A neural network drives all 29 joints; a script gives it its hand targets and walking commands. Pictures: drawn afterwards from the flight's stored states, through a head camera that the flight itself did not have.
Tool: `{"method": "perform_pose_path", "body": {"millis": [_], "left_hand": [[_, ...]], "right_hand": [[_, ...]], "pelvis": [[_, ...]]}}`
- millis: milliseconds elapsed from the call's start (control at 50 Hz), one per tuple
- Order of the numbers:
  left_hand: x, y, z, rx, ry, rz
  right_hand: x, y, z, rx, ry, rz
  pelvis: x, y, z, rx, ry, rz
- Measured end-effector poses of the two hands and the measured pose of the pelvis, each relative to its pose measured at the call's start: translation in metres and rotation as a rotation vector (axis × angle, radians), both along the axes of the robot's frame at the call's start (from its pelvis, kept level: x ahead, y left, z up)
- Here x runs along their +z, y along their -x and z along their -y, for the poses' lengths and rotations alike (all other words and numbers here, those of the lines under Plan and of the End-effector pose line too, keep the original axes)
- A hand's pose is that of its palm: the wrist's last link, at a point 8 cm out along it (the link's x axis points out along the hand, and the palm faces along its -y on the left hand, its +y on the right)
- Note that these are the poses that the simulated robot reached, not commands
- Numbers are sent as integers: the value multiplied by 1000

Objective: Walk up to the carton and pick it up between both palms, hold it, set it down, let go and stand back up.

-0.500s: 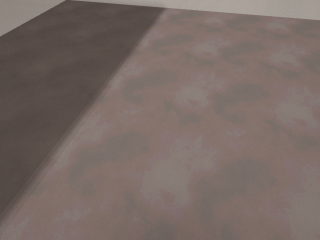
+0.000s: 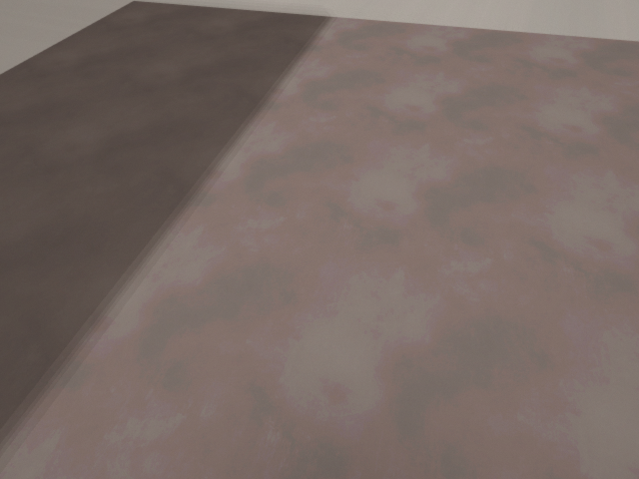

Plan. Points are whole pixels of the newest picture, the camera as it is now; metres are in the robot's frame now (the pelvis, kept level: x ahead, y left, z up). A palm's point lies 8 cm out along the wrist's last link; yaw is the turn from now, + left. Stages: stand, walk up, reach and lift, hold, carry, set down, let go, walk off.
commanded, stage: walk up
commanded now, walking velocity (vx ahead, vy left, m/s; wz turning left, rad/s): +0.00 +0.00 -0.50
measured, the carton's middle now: out of the picture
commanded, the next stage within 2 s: none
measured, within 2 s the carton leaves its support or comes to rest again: neither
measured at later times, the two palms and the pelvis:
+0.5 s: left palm out of the picture +0.10 +0.16 -0.12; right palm out of the picture -0.03 -0.31 -0.15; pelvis -0.03 -0.06 -0.01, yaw -17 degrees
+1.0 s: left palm out of the picture +0.12 +0.20 -0.14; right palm out of the picture -0.09 -0.26 -0.10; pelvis -0.04 +0.00 +0.00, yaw -31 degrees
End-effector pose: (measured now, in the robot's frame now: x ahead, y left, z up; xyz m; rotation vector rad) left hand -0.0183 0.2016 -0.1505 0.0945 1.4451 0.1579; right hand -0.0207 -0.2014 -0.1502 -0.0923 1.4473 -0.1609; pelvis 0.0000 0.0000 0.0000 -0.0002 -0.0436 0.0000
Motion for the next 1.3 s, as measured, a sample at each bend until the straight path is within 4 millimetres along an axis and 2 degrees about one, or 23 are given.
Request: {"method": "perform_pose_path", "body": {"millis": [40, 100, 140, 200, 280, 320, 360, 480, 580, 720, 840, 880, 940, 1020, 1120, 1200, 1300], "left_hand": [[-2, 0, -1, -2, 0, 1], [-7, -9, -10, -42, -14, 11], [-9, -23, -16, -93, -38, 29], [-4, -56, -19, -181, -77, 82], [7, -104, -7, -243, -112, 197], [6, -119, 4, -270, -128, 241], [9, -126, 15, -303, -130, 267], [25, -118, 37, -341, -109, 242], [30, -113, 43, -366, -90, 237], [24, -101, 29, -392, -85, 192], [12, -101, 6, -416, -66, 154], [6, -106, -1, -429, -53, 150], [2, -120, -5, -460, -40, 161], [7, -146, 0, -545, -13, 189], [9, -169, 11, -626, 6, 192], [12, -187, 36, -707, 15, 210], [20, -209, 91, -826, 40, 285]], "right_hand": [[-1, 0, 3, -14, 13, 6], [-6, 0, 18, -62, 65, 37], [-10, 5, 30, -101, 98, 55], [-14, 18, 48, -150, 130, 73], [-23, 30, 73, -196, 132, 86], [-32, 34, 86, -218, 122, 95], [-31, 34, 94, -231, 113, 104], [-5, 10, 108, -246, 92, 202], [7, 1, 115, -267, 103, 251], [18, 0, 113, -298, 141, 277], [28, 6, 99, -328, 188, 303], [31, 13, 91, -348, 212, 309], [37, 38, 76, -377, 241, 279], [47, 73, 59, -440, 265, 239], [48, 101, 44, -522, 267, 229], [40, 130, 32, -593, 249, 206], [21, 180, 21, -687, 206, 144]], "pelvis": [[-2, 2, 0, -19, -5, -5], [-10, 8, 0, -66, -22, -19], [-16, 12, 1, -106, -35, -25], [-19, 16, 8, -157, -40, -29], [-23, 19, 24, -214, -44, -36], [-30, 20, 34, -236, -27, -38], [-29, 23, 42, -243, -30, -41], [-9, 29, 55, -292, -43, -54], [-2, 33, 57, -333, -45, -67], [-1, 37, 49, -389, -39, -76], [-3, 40, 29, -443, -27, -82], [-6, 40, 20, -462, -17, -86], [-4, 40, 9, -506, -14, -72], [3, 38, 1, -558, 4, -64], [3, 40, -2, -625, 6, -58], [1, 44, 0, -677, 1, -57], [-6, 56, 8, -740, -16, -57]]}}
